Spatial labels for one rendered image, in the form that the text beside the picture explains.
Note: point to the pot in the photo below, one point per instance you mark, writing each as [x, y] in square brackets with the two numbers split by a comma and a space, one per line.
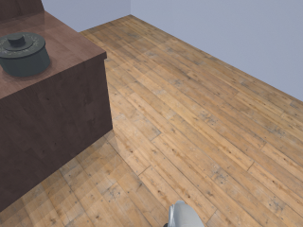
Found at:
[26, 67]

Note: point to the table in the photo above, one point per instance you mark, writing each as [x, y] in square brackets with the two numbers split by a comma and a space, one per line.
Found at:
[49, 118]

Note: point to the lid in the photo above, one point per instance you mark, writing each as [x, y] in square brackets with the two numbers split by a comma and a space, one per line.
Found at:
[33, 44]

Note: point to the right robot thigh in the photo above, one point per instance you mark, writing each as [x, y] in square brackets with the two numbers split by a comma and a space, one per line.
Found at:
[183, 215]

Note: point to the knob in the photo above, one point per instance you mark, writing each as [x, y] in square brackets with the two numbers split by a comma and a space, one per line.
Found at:
[15, 38]

